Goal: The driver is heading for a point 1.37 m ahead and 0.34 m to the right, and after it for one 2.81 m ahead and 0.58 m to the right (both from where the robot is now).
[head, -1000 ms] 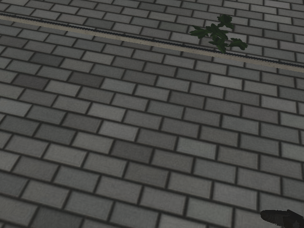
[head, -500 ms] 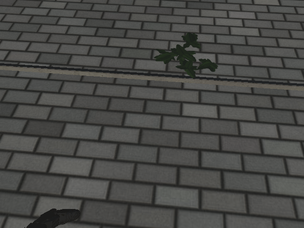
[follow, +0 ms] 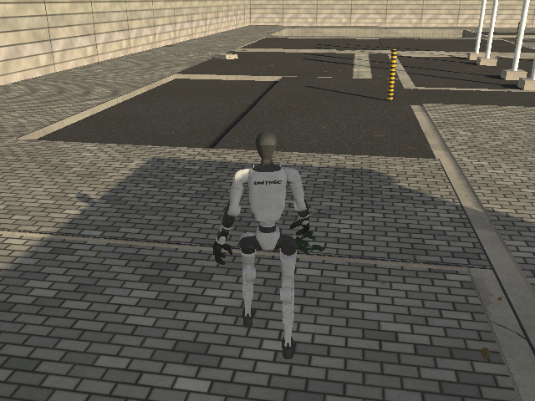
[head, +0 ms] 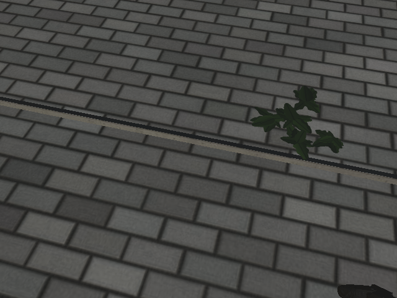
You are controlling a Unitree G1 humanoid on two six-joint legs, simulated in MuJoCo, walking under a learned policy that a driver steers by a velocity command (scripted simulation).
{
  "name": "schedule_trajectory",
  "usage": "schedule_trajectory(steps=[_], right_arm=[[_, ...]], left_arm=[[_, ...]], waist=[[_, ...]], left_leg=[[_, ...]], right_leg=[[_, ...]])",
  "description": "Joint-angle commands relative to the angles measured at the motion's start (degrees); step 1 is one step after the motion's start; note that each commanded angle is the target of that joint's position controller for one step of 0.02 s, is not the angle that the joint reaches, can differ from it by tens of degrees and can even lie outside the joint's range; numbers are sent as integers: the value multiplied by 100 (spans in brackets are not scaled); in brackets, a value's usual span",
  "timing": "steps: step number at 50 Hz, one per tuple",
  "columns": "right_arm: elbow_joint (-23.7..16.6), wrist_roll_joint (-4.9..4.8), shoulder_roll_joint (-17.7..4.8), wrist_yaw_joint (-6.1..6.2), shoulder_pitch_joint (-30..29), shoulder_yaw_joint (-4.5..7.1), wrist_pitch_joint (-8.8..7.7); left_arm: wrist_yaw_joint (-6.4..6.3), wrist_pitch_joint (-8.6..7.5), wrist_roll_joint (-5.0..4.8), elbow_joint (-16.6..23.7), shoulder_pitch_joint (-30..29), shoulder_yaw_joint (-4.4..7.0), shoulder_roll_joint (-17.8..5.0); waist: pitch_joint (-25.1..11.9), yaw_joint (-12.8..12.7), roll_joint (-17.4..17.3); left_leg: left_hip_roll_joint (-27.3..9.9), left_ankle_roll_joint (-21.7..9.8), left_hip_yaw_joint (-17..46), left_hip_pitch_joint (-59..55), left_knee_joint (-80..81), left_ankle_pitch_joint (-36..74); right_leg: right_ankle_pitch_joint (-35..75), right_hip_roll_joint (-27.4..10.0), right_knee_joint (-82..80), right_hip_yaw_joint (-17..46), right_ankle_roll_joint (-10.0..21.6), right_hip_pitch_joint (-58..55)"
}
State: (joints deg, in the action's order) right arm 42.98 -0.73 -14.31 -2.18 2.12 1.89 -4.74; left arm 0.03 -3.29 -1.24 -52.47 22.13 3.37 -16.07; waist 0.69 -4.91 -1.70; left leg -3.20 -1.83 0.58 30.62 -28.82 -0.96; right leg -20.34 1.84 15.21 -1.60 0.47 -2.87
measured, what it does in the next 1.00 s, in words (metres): walks ahead, turning right: left foot, then right foot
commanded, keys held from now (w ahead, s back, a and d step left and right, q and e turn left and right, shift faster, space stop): w+e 0.60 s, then w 0.40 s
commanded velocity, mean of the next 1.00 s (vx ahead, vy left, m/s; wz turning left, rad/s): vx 0.50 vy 0.00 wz -0.37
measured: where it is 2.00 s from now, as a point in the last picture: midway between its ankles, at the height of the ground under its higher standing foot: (314, 166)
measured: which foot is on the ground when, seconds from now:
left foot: up 0.00-0.00, down 0.02-0.56, up 0.58-1.00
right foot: down 0.00-0.04, up 0.06-0.56, down 0.58-1.00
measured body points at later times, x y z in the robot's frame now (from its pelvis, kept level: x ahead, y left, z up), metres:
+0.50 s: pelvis +0.26 +0.00 +0.00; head +0.28 -0.02 +0.45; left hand +0.50 +0.18 -0.10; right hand +0.21 -0.28 -0.14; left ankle +0.15 +0.13 -0.73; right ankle +0.39 -0.17 -0.70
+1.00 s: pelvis +0.52 -0.12 +0.01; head +0.54 -0.14 +0.46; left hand +0.66 +0.12 -0.11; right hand +0.61 -0.42 -0.09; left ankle +0.77 -0.06 -0.69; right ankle +0.39 -0.15 -0.73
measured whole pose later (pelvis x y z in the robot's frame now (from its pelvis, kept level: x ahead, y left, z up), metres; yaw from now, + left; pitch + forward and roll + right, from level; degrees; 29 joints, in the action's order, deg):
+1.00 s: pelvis +0.52 -0.12 +0.01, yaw -24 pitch +2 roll -1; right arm 46.8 -0.5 -15.4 -1.5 2.4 3.0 -5.1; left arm -0.2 -4.0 -0.6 -48.2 19.4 3.5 -14.7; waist 1.3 -3.8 -3.0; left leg -5.0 0.7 1.3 36.4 -31.7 6.7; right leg -15.9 5.4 13.1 2.2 4.7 -1.5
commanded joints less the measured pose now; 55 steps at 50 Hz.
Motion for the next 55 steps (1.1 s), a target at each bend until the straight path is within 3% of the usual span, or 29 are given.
schedule_trajectory(steps=[1,2,3,4,5,6,7,9,12,16,19,23,26,27,28,29,30,31,32,33,34,35,37,40,45,50,53,54,55], right_arm=[[-16,32,-1075,58,1131,411,-145],[136,121,-1528,128,2178,532,-134],[256,123,-1776,103,2336,580,-79],[175,89,-1168,108,2248,427,-77],[142,72,-943,133,1858,353,-92],[109,87,-824,134,1444,308,-106],[116,104,-658,125,1157,273,-124],[172,161,-527,125,922,259,-190],[313,165,-670,167,913,321,-249],[454,176,-822,263,1023,372,-191],[537,128,-961,313,1203,411,-125],[694,13,-1110,324,1503,478,35],[659,-69,-1333,353,1341,546,155],[633,-91,-1398,364,1254,564,205],[598,-118,-1375,370,1129,543,234],[496,24,-1128,377,1216,445,191],[184,209,-250,287,1726,180,20],[156,-40,-696,201,1141,226,-220],[66,-254,-936,156,724,295,-330],[116,-186,-878,191,698,277,-374],[223,-39,-910,231,724,317,-353],[288,-1,-934,223,877,346,-278],[353,43,-800,215,1010,340,-131],[216,105,-655,239,559,291,-30],[21,43,-484,147,-286,206,-93],[-207,5,-533,2,-871,164,-177],[-177,2,-700,-63,-570,206,-223],[-81,10,-831,-48,-199,263,-225],[145,26,-1025,-9,569,368,-224]], left_arm=[[-52,24,14,256,-190,175,-897],[-51,11,158,427,-152,28,-523],[-21,-98,55,443,616,-127,81],[-15,-162,-80,351,263,33,-608],[-13,-187,-169,510,-224,123,-846],[-45,-174,-140,544,-450,125,-776],[-62,-132,-70,546,-527,157,-710],[-49,14,-85,493,-313,169,-479],[-54,169,-54,628,-513,169,-302],[33,152,-12,825,-999,152,-227],[151,121,14,1049,-1623,86,-128],[280,134,4,1385,-2162,65,-151],[330,172,1,1483,-1869,187,-392],[322,187,-17,1389,-1355,290,-565],[272,193,-31,1159,-458,465,-850],[141,252,-34,940,418,676,-1389],[125,183,-70,998,128,711,-1924],[166,83,-2,1156,253,538,-1368],[186,-6,53,1085,50,434,-1025],[184,-52,35,1123,-330,371,-846],[171,-63,57,1189,-742,298,-616],[148,-80,136,1262,-940,235,-476],[118,-126,125,1223,-929,233,-539],[25,-170,95,1055,-650,266,-734],[-46,-148,73,819,-308,238,-765],[-64,-77,53,487,99,247,-780],[-117,2,50,418,26,284,-884],[-126,24,62,429,-65,298,-949],[-123,56,77,452,-193,271,-929]], waist=[[-637,978,505],[-1620,1319,-205],[-2269,929,-1761],[-1902,1163,-1029],[-1119,1111,-753],[-724,926,-383],[-400,778,-361],[-241,531,-495],[23,443,-278],[196,540,-162],[375,773,-49],[544,906,-46],[179,559,-304],[-121,238,-361],[-576,-269,-241],[-1075,-564,446],[-1509,246,1804],[-1989,-181,1008],[-1202,-189,724],[-778,66,334],[-490,281,247],[-442,461,386],[-381,573,375],[-93,475,355],[132,132,511],[398,-52,524],[199,214,682],[-66,425,788],[-553,844,732]], left_leg=[[122,-324,-89,-2028,194,-191],[-1017,-678,1096,-3830,-13,-68],[-2120,-1419,3530,-5406,675,-1353],[-1966,-1217,3615,-5023,1035,-2108],[-1826,-979,2768,-4319,1165,-2026],[-1629,-873,2185,-3583,1343,-1548],[-1441,-827,1685,-3018,1552,-1149],[-1239,-782,995,-2430,1887,-650],[-1240,-859,305,-2237,2120,40],[-1119,-788,-451,-2446,2219,384],[-1153,-737,-849,-2663,2241,465],[-1384,-651,-1108,-3456,1919,953],[-1421,-470,-1340,-3763,956,3315],[-1356,-396,-1417,-3698,174,4043],[-1133,-216,-1551,-3247,-1023,3957],[-848,75,-1560,-1815,-2829,2052],[399,398,-828,697,-4670,-3190],[368,259,386,1287,-5158,-3297],[84,92,354,1648,-4990,-2696],[-206,14,335,1391,-4510,-2174],[-410,39,308,1000,-4057,-1870],[-543,58,358,578,-3839,-1651],[-567,180,271,304,-3456,-1447],[-531,390,172,669,-2577,-678],[-242,371,1,476,-776,939],[-82,134,13,857,-41,691],[92,-117,-72,422,135,-10],[280,-228,-227,-162,126,-221],[432,-401,-377,-1246,242,-55]], right_leg=[[3760,-1203,1504,640,690,580],[2167,-744,3366,338,447,1766],[-1230,129,5088,368,151,3851],[-1295,-164,5726,1012,178,4366],[-757,-406,5804,923,228,4650],[-261,-663,5636,804,201,4454],[81,-815,5369,803,171,4272],[434,-980,5164,809,131,3764],[876,-1031,4866,817,48,4041],[1915,-983,3694,693,-12,4256],[2317,-918,2872,313,47,4178],[1884,-806,2303,16,240,4347],[1059,-357,2215,-423,547,3547],[850,-113,2173,-568,694,2869],[1193,150,1760,-590,907,1576],[1160,-443,1543,583,1233,-141],[137,-1781,868,3876,2291,-1787],[-355,-2114,74,4791,2323,-1956],[193,-2010,-5,3926,2014,-1407],[829,-1772,52,3161,1793,-576],[1511,-1548,14,2527,1630,172],[1978,-1408,-103,2196,1560,638],[2543,-1297,-334,1826,1561,1026],[3037,-1174,-544,1339,1495,1140],[2413,-926,-658,858,1130,1053],[2549,-1359,-351,1055,1133,72],[3788,-1522,154,1085,975,-392],[4808,-1454,568,1026,908,-418],[5512,-1200,1449,825,783,-237]])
